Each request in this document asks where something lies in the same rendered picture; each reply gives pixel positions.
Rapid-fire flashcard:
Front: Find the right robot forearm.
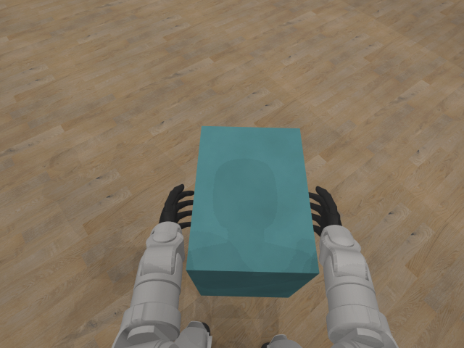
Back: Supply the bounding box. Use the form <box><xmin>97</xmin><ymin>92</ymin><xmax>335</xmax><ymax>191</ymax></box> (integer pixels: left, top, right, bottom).
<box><xmin>319</xmin><ymin>225</ymin><xmax>399</xmax><ymax>348</ymax></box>

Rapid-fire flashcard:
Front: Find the left robot foot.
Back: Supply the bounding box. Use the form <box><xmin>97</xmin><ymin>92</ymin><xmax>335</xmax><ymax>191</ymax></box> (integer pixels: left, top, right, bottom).
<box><xmin>203</xmin><ymin>323</ymin><xmax>210</xmax><ymax>336</ymax></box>

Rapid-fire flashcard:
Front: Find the left robot forearm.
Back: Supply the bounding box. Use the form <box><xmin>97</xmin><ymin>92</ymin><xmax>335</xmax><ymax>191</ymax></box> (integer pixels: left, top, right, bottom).
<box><xmin>112</xmin><ymin>221</ymin><xmax>185</xmax><ymax>348</ymax></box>

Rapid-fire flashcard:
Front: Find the carton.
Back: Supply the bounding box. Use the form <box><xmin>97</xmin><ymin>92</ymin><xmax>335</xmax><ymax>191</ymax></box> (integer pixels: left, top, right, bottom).
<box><xmin>186</xmin><ymin>126</ymin><xmax>319</xmax><ymax>298</ymax></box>

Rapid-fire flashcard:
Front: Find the right robot hand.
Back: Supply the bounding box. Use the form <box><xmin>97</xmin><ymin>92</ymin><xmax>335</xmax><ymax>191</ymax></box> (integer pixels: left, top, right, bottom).
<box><xmin>309</xmin><ymin>186</ymin><xmax>342</xmax><ymax>237</ymax></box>

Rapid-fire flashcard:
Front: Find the left robot hand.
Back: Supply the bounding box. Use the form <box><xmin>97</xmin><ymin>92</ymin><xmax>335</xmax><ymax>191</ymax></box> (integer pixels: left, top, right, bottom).
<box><xmin>159</xmin><ymin>184</ymin><xmax>194</xmax><ymax>229</ymax></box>

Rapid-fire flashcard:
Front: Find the robot left thigh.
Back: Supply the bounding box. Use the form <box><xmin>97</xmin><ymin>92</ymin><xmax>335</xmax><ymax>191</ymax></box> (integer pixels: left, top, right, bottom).
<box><xmin>175</xmin><ymin>327</ymin><xmax>212</xmax><ymax>348</ymax></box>

